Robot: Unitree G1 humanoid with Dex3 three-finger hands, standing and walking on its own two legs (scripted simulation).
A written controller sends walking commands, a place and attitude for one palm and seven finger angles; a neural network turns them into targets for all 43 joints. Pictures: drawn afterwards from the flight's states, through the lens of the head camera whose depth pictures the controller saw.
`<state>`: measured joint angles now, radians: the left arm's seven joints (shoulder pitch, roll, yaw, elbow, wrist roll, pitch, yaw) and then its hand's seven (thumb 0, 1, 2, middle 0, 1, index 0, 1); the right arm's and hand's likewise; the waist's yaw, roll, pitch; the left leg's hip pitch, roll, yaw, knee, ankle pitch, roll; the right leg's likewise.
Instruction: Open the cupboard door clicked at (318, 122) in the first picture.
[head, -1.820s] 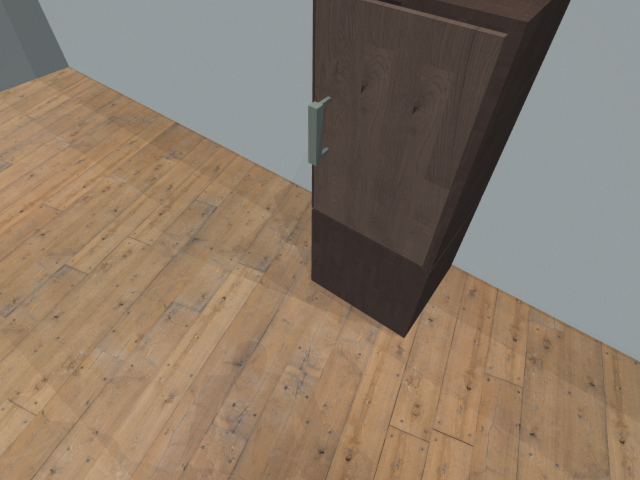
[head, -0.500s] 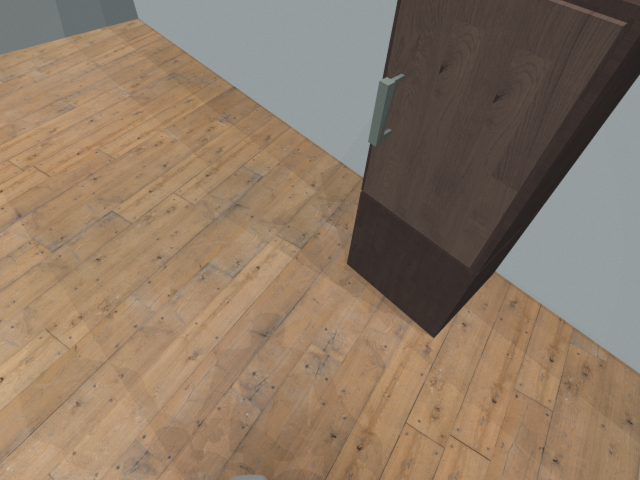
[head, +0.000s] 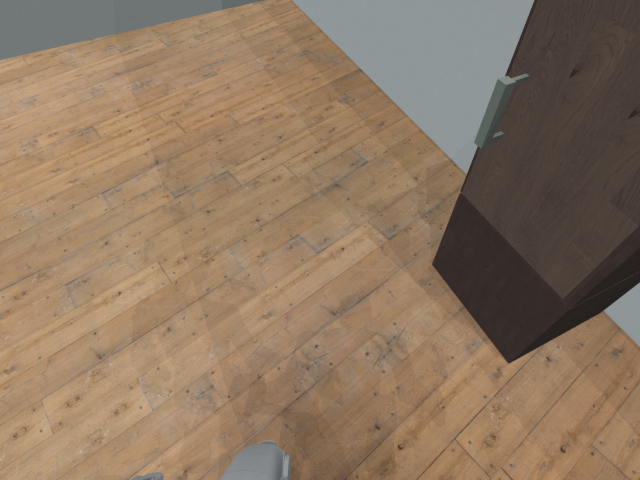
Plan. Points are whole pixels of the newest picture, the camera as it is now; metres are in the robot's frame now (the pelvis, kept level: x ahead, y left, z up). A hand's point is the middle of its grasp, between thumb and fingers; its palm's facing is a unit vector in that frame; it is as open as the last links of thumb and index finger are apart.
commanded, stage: walk around to get in front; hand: left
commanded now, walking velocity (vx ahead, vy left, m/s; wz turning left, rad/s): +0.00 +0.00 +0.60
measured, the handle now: (501, 111) +0.80 -0.37 -0.04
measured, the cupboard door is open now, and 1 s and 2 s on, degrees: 0 0 0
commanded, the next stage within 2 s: none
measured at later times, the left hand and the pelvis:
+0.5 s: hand out of the picture +0.02 +0.23 -0.16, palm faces +0.31 -0.89 -0.34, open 7.4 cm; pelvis +0.00 -0.01 -0.01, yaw +19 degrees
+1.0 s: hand out of the picture -0.08 +0.22 -0.17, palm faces +0.60 -0.75 -0.27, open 7.4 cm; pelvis -0.01 +0.00 +0.00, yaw +37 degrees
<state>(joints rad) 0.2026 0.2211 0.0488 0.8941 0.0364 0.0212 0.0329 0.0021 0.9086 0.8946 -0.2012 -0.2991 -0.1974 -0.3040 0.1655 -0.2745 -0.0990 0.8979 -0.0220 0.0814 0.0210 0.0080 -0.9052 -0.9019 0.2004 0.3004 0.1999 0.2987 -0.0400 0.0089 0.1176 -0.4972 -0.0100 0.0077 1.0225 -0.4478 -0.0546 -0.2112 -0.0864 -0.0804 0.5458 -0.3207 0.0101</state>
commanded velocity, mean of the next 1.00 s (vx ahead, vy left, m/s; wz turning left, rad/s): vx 0.00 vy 0.00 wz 0.60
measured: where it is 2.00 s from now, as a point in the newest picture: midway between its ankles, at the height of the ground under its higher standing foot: outside the picture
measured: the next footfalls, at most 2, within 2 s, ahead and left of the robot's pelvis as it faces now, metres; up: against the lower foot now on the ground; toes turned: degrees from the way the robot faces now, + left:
left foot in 0.14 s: +0.04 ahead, +0.15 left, +0.00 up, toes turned +10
right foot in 0.46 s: +0.09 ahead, -0.10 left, +0.00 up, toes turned +15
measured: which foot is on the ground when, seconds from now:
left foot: up 0.00-0.12, down 0.14-0.46, up 0.48-0.78, down 0.80-1.00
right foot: down 0.00-0.14, up 0.16-0.44, down 0.46-0.80, up 0.82-1.00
